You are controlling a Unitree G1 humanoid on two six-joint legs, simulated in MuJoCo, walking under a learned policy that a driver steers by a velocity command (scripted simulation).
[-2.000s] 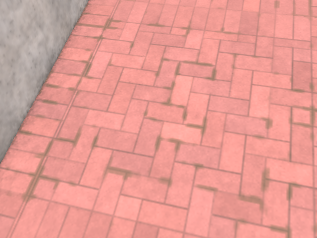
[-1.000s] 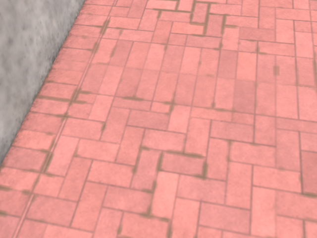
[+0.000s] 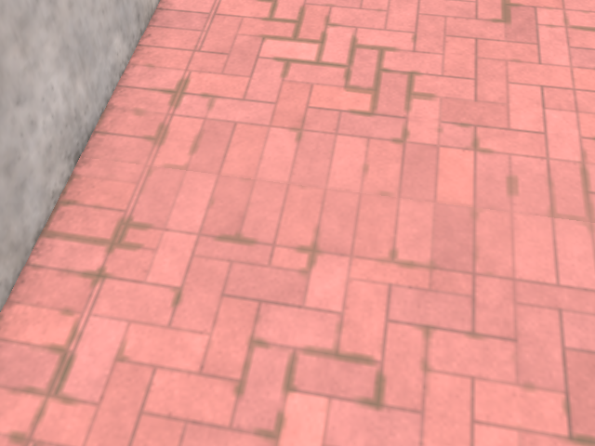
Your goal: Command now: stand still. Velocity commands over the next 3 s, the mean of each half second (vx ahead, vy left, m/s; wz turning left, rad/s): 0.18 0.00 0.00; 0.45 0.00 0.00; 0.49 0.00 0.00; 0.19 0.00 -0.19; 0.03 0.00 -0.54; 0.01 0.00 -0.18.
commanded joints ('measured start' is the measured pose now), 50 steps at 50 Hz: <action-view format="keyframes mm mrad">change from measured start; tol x64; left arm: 1 103 64 8 -2 -1 -1 2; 50 -83 46 37 -110 15 -104 -49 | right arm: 1 50 -72 -13 -18 0 -3 -2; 50 69 -46 -24 -203 -25 -96 64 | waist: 1 2 0 62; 50 -59 49 14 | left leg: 1 42 128 -176 -112 -183 4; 16 -41 86 -72 584 -189 -8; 24 145 543 -1022 -536 -1029 249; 41 343 292 -124 35 1466 140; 44 -183 11 -157 936 40 44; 50 -364 112 -203 1135 24 84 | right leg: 1 -123 -64 84 -99 -96 -32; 15 -169 -301 370 -375 -381 -154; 32 -911 -68 -83 1135 77 -20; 42 -39 110 -171 448 -34 -167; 45 370 -354 1011 -186 -275 -303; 50 -102 -198 270 -167 142 -181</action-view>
